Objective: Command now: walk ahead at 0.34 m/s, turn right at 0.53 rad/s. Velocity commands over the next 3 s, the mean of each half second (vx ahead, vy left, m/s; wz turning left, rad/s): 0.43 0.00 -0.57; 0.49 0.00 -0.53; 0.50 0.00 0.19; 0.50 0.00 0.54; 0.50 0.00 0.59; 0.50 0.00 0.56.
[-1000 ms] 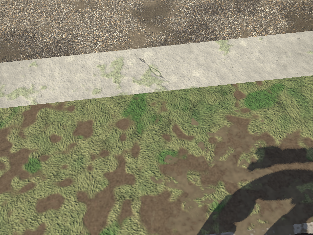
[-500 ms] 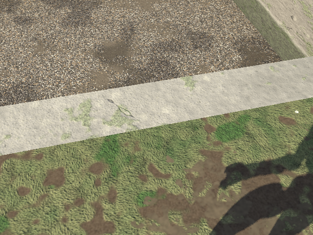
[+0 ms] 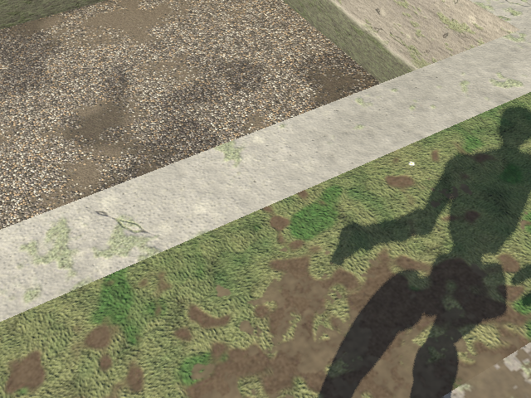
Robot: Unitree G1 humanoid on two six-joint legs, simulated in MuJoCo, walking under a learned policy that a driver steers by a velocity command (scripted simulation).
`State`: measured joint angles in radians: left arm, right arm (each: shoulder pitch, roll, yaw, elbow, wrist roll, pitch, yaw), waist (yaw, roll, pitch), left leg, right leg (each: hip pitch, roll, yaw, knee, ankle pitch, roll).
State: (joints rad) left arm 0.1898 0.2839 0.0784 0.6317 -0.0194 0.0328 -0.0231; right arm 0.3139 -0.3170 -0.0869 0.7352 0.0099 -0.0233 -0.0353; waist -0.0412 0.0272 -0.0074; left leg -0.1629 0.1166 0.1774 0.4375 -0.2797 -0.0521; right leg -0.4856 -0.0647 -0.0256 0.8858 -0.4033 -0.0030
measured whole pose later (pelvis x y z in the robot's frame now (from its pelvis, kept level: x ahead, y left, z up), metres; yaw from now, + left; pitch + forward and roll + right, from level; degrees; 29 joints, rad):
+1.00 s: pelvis +0.48 -0.17 +0.00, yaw -33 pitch +2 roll +3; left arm 0.06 0.27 0.04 0.62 -0.02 -0.03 -0.04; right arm 0.35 -0.30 -0.08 0.86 0.03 -0.08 0.02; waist -0.10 -0.03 0.05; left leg 0.08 0.00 0.20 0.23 -0.33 -0.03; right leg -0.61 -0.08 0.02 0.63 -0.07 -0.04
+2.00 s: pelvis +0.99 -0.41 +0.00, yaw -6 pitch +2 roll +0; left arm 0.05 0.26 0.04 0.68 0.00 -0.09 0.00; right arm 0.32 -0.28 -0.07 0.71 0.03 -0.03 -0.01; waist -0.08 -0.02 0.03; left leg -0.13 -0.12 -0.17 0.45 -0.34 0.08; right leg -0.58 -0.03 0.10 0.57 0.01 0.05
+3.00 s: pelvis +1.39 -0.37 -0.01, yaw +29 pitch +0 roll +1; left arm 0.10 0.26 0.01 0.65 0.02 0.03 0.02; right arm 0.35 -0.26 -0.04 0.64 0.00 0.05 -0.02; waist -0.06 -0.02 -0.03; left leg -0.24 -0.18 -0.19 0.61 -0.34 0.07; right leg -0.42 0.01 0.03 0.67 -0.24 0.01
